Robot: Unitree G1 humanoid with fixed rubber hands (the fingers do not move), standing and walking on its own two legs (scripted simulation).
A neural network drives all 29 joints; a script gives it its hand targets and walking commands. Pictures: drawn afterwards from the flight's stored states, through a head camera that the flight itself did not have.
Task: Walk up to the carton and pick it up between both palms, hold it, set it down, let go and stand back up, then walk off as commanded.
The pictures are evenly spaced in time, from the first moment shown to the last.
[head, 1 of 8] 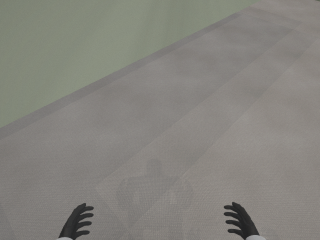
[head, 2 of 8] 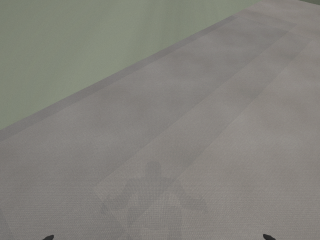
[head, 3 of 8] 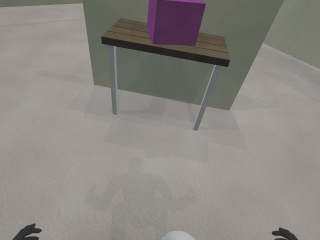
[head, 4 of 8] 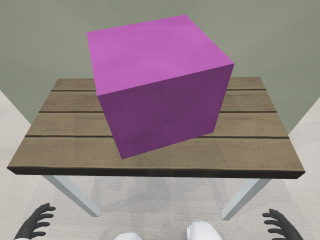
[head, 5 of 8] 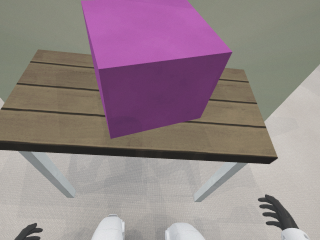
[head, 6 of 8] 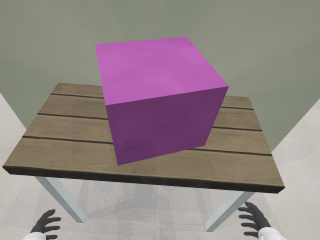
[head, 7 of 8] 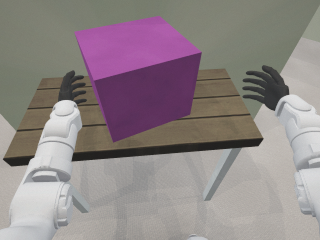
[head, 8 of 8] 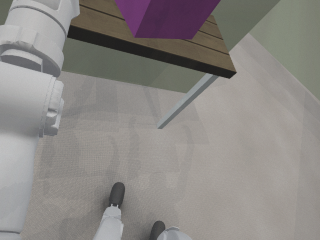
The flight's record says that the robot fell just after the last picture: yes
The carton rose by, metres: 0.00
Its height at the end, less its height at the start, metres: +0.00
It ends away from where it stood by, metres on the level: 0.00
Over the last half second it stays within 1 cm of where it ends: yes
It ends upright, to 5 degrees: yes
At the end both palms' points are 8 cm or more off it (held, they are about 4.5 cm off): yes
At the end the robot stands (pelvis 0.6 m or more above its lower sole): yes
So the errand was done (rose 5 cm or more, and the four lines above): no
